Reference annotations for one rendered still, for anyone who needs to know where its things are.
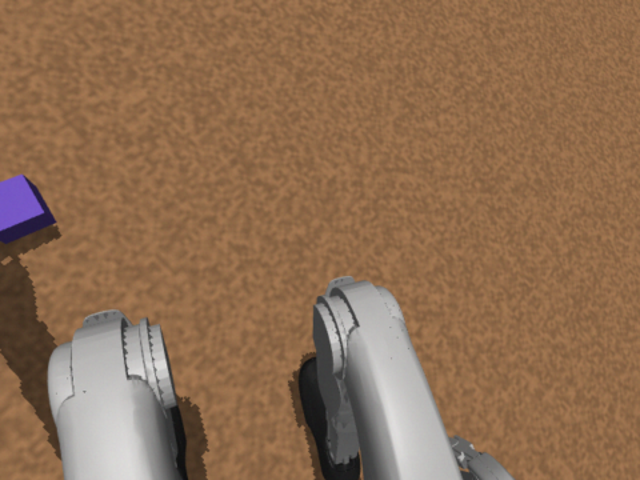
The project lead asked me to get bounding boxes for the small box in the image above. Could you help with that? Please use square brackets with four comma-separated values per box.
[0, 174, 57, 244]

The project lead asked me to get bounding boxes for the right robot hand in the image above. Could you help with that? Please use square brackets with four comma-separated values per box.
[449, 435, 515, 480]

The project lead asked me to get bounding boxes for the left robot foot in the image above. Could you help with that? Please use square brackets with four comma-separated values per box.
[170, 404, 188, 480]

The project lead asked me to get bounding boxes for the right robot foot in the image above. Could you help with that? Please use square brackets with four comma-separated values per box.
[299, 357, 361, 480]

